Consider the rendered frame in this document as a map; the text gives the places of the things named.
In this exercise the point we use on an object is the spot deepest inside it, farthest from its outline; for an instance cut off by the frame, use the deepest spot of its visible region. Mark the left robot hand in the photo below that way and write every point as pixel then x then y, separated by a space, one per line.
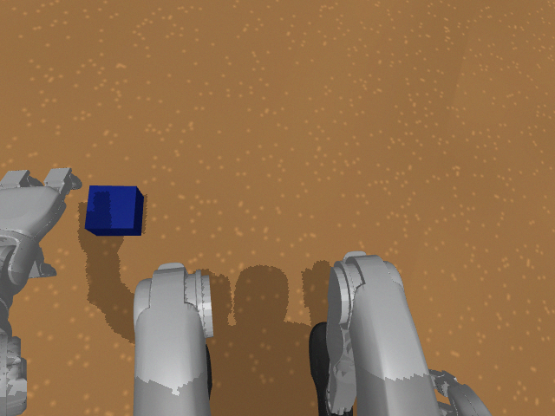
pixel 29 208

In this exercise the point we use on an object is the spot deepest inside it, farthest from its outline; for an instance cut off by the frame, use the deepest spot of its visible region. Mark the right robot hand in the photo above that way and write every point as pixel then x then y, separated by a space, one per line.
pixel 463 400

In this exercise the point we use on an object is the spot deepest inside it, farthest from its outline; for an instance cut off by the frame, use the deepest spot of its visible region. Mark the right robot foot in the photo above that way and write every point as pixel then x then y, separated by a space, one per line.
pixel 319 368

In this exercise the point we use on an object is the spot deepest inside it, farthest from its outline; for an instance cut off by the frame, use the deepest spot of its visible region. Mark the left robot arm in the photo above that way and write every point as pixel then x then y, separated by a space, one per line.
pixel 17 256

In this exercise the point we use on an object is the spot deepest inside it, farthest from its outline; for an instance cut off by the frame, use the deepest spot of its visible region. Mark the small box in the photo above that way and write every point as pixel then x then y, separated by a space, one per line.
pixel 114 210

